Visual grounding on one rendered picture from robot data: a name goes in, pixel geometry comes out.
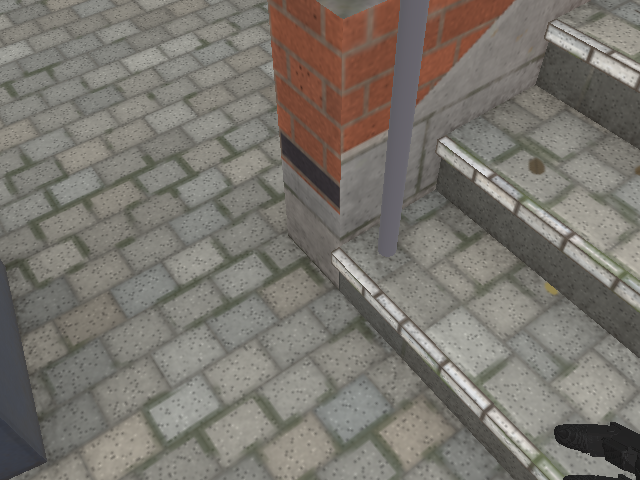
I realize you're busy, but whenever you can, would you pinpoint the right robot hand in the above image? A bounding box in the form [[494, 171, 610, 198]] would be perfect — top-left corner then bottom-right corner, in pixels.
[[554, 422, 640, 480]]

